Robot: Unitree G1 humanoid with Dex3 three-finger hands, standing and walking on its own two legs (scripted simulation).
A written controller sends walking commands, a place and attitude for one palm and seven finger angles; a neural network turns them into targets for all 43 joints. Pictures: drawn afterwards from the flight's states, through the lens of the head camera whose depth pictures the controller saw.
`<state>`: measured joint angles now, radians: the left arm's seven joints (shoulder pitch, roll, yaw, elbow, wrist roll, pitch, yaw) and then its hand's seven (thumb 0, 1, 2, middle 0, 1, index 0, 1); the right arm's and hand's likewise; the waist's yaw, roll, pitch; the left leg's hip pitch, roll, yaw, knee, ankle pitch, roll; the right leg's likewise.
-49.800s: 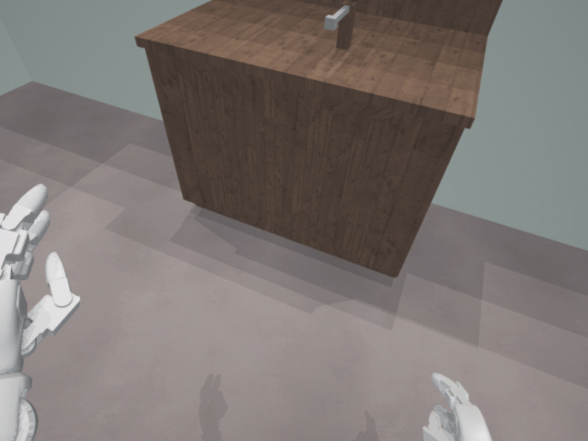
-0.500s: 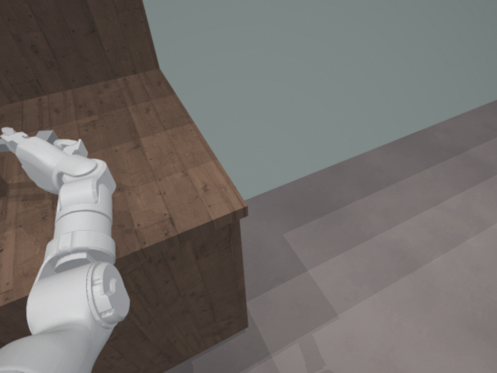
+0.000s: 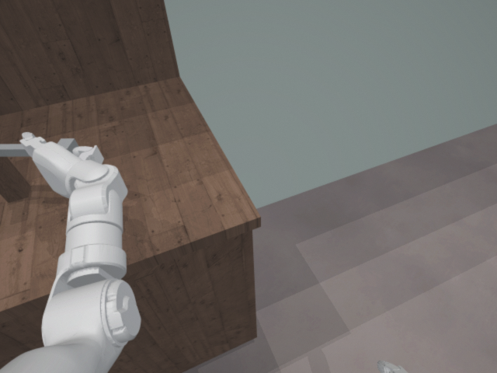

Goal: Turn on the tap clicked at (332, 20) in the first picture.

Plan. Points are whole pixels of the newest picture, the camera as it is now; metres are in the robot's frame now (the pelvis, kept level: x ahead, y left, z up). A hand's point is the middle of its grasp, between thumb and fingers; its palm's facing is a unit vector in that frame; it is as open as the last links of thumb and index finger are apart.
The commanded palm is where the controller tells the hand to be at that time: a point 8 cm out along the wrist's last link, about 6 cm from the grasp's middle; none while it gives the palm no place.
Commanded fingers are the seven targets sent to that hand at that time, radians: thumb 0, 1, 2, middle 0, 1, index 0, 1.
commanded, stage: lift the hand up off the lever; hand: left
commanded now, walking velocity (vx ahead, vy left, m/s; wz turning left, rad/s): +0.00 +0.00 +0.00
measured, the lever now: (67, 149) +0.44 +0.32 +0.16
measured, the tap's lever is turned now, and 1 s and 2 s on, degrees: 65 60 60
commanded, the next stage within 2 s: draw the hand back beside the body in 1.64 s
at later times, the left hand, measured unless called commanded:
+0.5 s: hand (65, 145) +0.39 +0.27 +0.21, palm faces +0.86 -0.51 -0.05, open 8.1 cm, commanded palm +0.35 +0.29 +0.20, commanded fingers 0.00 0.90 0.90 -0.15 -0.15 -0.15 -0.15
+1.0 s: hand (71, 131) +0.40 +0.26 +0.23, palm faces +0.84 -0.54 -0.05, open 7.8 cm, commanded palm +0.35 +0.28 +0.22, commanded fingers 0.00 0.90 0.90 -0.15 -0.15 -0.15 -0.15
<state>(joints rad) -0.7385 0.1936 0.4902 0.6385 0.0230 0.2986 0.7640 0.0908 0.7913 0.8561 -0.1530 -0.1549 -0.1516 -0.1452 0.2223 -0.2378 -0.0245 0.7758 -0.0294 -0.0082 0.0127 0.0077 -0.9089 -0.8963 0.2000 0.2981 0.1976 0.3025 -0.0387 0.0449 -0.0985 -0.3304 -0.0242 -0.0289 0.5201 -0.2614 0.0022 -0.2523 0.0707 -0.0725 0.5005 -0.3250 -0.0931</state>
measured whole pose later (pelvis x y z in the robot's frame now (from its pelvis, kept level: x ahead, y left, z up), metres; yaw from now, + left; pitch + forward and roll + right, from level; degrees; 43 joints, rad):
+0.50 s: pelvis -0.01 -0.01 +0.00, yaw +1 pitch +1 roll +1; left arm -0.71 0.23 0.44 0.51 0.01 0.38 0.73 0.05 0.87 0.89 -0.15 -0.15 -0.15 -0.15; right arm 0.19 -0.25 -0.01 0.80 0.00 -0.02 -0.02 0.01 -0.91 -0.90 0.20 0.30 0.20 0.30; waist 0.00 0.05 -0.08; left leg -0.27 -0.02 -0.04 0.47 -0.22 -0.01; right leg -0.19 0.08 -0.09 0.46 -0.30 -0.10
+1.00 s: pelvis -0.01 +0.00 +0.01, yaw +0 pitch +1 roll +1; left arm -0.78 0.22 0.42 0.55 0.00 0.42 0.75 0.02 0.90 0.90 -0.15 -0.15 -0.15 -0.15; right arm 0.21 -0.24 -0.01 0.83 0.00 -0.01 -0.01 0.01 -0.91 -0.90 0.20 0.30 0.20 0.30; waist 0.00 0.06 -0.08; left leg -0.26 -0.03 -0.03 0.45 -0.21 0.00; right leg -0.18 0.07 -0.08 0.44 -0.28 -0.09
